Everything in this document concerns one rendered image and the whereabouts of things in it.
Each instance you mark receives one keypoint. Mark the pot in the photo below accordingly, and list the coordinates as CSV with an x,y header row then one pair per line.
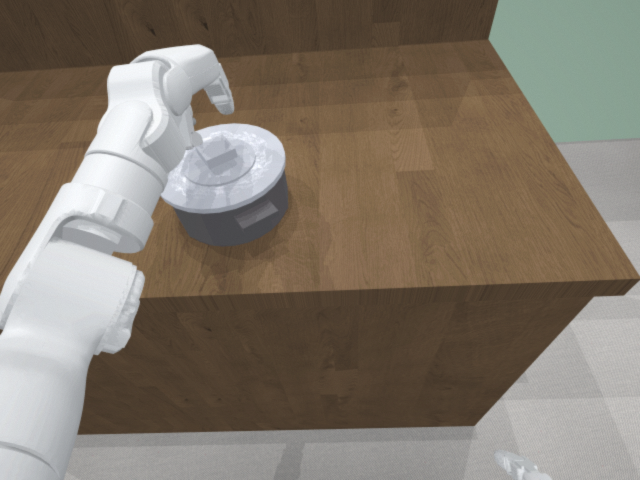
x,y
241,225

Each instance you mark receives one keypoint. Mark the robot right hand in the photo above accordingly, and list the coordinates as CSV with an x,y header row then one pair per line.
x,y
521,468

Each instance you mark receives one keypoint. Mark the robot left forearm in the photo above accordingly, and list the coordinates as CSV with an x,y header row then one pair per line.
x,y
109,203

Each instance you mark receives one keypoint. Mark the knob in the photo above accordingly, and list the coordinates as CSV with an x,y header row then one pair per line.
x,y
216,151

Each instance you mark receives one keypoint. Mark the robot left upper arm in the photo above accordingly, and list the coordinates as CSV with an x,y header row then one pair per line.
x,y
75,303

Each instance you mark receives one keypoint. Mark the lid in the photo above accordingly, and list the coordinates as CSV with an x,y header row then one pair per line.
x,y
193,187

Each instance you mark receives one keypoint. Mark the table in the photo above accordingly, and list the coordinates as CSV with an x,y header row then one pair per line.
x,y
436,240

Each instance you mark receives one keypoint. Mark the robot left hand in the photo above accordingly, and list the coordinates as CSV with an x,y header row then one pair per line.
x,y
204,72

